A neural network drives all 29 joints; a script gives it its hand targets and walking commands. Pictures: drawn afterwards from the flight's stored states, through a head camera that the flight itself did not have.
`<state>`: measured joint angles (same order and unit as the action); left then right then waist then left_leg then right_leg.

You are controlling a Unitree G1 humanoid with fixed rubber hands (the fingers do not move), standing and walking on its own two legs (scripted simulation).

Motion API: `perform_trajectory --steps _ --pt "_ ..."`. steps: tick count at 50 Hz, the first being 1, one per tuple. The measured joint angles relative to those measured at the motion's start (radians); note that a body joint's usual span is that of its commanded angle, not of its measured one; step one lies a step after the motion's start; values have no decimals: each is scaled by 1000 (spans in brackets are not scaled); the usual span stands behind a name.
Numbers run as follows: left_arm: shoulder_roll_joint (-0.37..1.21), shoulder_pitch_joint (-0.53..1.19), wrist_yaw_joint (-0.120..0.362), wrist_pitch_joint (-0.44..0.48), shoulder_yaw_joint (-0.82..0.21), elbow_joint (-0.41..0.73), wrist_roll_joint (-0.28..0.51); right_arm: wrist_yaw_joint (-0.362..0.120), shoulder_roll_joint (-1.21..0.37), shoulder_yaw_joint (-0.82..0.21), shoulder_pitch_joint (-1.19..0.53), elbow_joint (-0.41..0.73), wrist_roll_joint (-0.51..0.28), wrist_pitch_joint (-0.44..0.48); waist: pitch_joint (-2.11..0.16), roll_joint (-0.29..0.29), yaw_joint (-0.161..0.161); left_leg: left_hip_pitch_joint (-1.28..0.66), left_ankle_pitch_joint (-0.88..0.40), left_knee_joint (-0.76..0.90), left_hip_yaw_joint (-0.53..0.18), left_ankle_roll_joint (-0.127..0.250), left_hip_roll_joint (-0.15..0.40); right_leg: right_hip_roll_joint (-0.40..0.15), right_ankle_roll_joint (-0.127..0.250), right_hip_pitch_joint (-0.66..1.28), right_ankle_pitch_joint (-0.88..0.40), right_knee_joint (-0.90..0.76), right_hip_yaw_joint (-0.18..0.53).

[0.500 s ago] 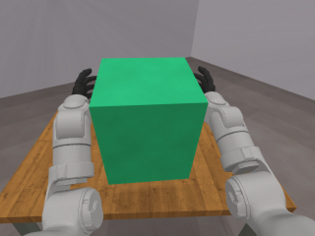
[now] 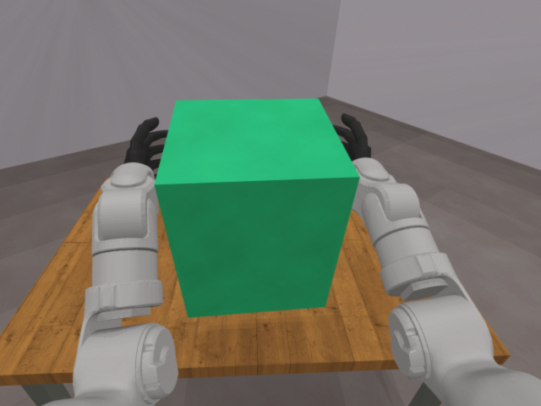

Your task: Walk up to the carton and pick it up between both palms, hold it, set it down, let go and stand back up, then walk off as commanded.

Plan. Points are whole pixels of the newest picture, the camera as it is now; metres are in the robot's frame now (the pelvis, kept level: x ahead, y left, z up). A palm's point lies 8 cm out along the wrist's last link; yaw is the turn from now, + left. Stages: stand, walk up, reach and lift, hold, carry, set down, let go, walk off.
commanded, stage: hold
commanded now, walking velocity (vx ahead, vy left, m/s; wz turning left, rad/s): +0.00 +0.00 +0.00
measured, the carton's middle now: (253, 207) +0.35 -0.01 +0.19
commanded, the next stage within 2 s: set down in 1.32 s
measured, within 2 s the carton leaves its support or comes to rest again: neither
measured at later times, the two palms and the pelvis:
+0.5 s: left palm (138, 172) +0.36 +0.15 +0.25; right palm (352, 165) +0.36 -0.16 +0.26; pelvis +0.00 +0.00 +0.00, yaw +0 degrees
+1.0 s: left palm (137, 173) +0.36 +0.15 +0.25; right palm (352, 164) +0.36 -0.16 +0.26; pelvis +0.00 +0.00 +0.00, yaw +0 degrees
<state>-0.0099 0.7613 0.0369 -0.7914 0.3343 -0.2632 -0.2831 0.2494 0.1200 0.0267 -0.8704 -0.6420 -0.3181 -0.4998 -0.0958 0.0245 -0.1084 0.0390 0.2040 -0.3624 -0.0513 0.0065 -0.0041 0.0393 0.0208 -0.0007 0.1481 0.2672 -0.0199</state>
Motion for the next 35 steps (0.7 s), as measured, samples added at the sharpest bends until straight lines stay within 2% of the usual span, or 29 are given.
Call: perform_trajectory --steps 11,35 --pt "-5 7 2 -2 7 -5 4 0 -4 0 -11 -12 5 1 -2 4 6 2 -3 5 -1 -2 1 1 2 -3 0 -1 -1" --pt "2 -5 5 -10 1 11 -6 1 -2 1 3 5 -4 -5 2 2 -1 -4 2 -1 0 1 -1 -1 -1 6 2 -1 1"
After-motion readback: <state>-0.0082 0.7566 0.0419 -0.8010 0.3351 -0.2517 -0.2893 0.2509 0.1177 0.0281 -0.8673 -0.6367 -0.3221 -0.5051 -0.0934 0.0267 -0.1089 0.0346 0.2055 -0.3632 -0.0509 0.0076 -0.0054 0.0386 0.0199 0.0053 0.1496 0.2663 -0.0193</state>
